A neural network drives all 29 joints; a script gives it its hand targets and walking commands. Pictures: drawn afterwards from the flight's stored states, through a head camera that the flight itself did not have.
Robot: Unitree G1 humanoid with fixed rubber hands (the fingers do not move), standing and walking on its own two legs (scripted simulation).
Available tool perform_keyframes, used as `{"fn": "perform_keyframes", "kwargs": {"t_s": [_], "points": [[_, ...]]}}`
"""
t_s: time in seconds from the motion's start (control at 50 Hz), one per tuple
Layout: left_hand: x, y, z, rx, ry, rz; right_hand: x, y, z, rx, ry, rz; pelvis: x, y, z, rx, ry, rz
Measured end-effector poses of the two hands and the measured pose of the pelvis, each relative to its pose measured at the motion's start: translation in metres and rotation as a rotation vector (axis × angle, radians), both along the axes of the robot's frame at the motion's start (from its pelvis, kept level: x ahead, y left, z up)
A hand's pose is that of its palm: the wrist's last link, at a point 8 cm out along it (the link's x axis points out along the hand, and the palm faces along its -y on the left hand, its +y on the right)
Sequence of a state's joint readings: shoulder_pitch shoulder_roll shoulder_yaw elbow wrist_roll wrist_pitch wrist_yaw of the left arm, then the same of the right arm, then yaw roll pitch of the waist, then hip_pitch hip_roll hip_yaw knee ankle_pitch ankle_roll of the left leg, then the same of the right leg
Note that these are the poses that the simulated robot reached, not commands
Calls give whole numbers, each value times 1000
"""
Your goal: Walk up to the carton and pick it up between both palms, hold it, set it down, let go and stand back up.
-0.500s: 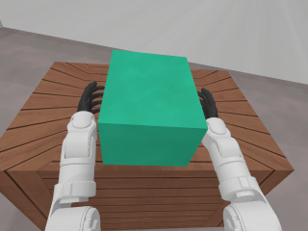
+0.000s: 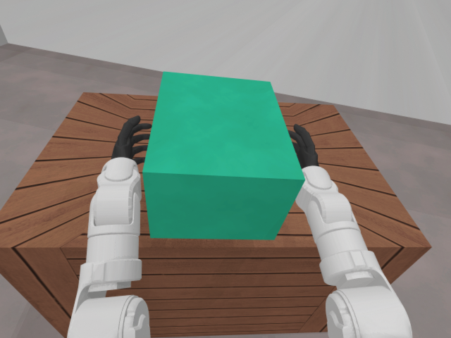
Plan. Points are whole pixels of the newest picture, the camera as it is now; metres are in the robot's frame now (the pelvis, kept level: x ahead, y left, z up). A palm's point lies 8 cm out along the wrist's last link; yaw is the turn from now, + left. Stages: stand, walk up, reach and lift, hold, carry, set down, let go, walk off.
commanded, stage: hold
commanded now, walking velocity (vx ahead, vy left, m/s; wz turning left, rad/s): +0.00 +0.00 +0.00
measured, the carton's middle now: (216, 151) +0.42 +0.01 +0.14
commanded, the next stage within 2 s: none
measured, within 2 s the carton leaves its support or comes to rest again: neither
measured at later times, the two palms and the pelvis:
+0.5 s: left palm (123, 164) +0.36 +0.17 +0.16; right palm (304, 167) +0.36 -0.15 +0.16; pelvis +0.01 +0.00 +0.00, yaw +0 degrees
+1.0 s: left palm (126, 161) +0.36 +0.16 +0.17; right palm (307, 168) +0.36 -0.15 +0.16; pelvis +0.00 +0.00 +0.00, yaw +0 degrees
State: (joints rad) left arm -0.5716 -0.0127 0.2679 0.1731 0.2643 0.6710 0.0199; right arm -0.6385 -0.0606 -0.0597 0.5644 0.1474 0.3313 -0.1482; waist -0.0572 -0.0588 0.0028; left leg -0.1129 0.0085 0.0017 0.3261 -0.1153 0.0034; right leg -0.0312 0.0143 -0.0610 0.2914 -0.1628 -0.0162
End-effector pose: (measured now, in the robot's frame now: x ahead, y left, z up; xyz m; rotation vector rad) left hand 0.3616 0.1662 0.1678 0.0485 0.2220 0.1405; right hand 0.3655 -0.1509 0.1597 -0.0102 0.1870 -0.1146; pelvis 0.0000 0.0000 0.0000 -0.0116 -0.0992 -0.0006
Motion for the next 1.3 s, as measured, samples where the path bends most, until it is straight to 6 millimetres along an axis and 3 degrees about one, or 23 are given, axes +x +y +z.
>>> {"fn": "perform_keyframes", "kwargs": {"t_s": [0.16,0.3,0.52,1.3], "points": [[7,-7,2,15,-11,-13,3,-7,0,-4,-13,-8,6,0,0,-1,8,-4],[1,-6,0,-5,-18,-12,-1,-7,2,-21,-21,-5,11,-1,0,-2,-23,-6],[-5,3,-2,-12,-11,3,-2,3,2,1,-15,5,7,-2,0,-1,-13,7],[1,-1,3,-5,-11,-6,1,-1,5,-5,-19,-3,6,0,0,0,-13,-1]]}}
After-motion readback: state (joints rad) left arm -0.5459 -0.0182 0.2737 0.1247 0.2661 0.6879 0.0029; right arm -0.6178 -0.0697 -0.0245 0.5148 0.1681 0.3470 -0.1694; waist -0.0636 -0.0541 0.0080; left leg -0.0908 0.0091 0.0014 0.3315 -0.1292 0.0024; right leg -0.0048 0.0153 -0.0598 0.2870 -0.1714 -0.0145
